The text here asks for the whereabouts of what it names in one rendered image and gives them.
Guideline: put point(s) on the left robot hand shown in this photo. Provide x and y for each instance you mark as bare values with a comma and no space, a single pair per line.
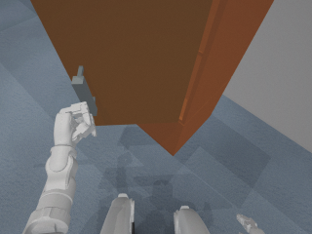
69,131

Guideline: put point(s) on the robot left thigh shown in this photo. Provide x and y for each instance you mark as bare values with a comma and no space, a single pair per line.
120,216

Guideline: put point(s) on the robot right thigh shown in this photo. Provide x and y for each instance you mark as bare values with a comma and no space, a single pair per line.
187,221

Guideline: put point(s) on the handle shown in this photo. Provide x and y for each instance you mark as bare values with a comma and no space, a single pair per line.
83,92

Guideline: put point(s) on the cupboard door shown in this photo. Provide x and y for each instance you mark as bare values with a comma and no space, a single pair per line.
138,55

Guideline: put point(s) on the robot thigh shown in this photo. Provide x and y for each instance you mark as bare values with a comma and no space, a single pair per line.
187,221
120,216

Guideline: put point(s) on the right robot hand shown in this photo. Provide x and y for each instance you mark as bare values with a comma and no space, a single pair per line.
248,224

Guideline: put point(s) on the robot left forearm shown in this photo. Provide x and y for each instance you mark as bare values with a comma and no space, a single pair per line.
53,210

